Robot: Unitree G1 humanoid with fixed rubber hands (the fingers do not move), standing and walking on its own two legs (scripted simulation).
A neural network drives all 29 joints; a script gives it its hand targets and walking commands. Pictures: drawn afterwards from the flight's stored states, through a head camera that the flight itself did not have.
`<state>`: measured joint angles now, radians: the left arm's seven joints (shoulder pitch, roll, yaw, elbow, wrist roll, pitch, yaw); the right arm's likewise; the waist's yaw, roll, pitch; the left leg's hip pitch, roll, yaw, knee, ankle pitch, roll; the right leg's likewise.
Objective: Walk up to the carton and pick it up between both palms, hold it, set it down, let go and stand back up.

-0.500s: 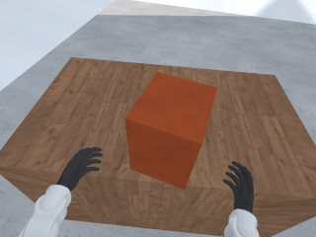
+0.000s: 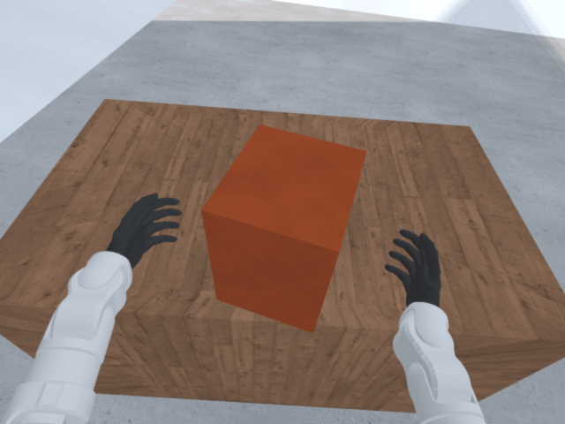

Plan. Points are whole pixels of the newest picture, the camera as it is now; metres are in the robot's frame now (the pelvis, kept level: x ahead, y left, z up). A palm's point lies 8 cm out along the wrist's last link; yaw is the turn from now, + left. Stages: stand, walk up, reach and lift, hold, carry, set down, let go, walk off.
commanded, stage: reach and lift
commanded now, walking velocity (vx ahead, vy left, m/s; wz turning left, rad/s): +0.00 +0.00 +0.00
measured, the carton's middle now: (286, 230) +0.44 -0.01 -0.02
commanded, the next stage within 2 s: none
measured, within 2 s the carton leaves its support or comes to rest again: neither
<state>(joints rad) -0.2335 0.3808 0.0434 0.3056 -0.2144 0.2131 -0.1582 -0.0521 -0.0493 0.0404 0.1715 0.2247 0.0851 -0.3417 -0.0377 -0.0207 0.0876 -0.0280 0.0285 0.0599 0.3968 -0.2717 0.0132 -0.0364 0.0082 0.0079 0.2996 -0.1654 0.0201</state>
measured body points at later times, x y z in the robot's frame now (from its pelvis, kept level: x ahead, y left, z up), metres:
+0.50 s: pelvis -0.01 +0.01 +0.00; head +0.00 +0.03 +0.45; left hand +0.41 +0.21 +0.13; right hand +0.34 -0.19 +0.12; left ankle -0.03 +0.10 -0.75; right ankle +0.01 -0.14 -0.75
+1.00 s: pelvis +0.00 +0.00 +0.00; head +0.00 +0.03 +0.45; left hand +0.47 +0.18 +0.18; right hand +0.39 -0.21 +0.16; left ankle -0.03 +0.10 -0.75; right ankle +0.01 -0.14 -0.75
